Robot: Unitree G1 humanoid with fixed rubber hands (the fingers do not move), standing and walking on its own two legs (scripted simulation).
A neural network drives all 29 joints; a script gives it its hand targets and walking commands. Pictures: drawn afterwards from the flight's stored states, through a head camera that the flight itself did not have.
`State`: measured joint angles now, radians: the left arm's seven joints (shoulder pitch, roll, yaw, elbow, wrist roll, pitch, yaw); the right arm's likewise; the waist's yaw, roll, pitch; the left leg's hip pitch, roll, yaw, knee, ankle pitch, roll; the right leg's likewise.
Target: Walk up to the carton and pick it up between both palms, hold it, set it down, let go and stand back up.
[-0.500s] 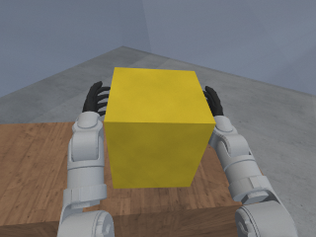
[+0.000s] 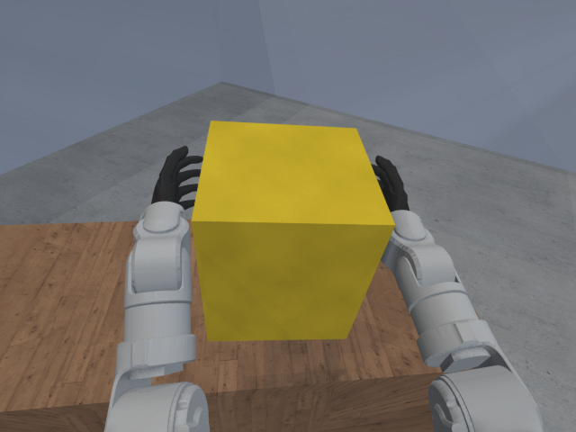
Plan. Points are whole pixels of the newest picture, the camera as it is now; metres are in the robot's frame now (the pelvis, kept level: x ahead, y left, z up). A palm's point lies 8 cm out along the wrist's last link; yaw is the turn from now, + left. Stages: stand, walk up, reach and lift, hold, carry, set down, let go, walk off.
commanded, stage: hold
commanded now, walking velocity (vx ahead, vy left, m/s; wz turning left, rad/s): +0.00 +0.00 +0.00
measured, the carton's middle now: (281, 235) +0.36 +0.01 +0.13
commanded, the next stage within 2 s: none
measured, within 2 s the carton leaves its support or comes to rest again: neither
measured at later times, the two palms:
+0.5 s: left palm (166, 205) +0.35 +0.16 +0.19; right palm (389, 211) +0.35 -0.14 +0.18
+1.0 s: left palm (167, 206) +0.35 +0.16 +0.19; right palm (390, 212) +0.35 -0.14 +0.18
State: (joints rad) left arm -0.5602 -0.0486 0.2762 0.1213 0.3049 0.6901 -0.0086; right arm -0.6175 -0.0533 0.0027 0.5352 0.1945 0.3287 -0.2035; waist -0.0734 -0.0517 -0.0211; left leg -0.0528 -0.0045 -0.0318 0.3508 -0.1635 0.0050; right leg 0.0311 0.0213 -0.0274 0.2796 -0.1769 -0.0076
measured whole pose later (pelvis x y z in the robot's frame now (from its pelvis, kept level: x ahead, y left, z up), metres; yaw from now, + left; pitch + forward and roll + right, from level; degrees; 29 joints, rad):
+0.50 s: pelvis +0.00 +0.00 +0.00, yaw +0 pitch -8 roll -1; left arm -0.55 -0.04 0.27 0.10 0.30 0.70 -0.01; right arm -0.61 -0.05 0.01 0.51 0.20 0.34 -0.21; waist -0.07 -0.05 -0.02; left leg -0.05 -0.01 -0.04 0.35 -0.17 0.00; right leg 0.04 0.02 -0.03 0.28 -0.18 -0.01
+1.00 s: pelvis +0.00 +0.00 +0.00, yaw +0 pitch -8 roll -1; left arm -0.55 -0.04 0.27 0.11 0.30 0.70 -0.01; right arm -0.62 -0.05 0.00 0.52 0.20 0.35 -0.21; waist -0.07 -0.05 -0.02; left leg -0.05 0.00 -0.03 0.35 -0.16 0.00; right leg 0.03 0.02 -0.03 0.28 -0.18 -0.01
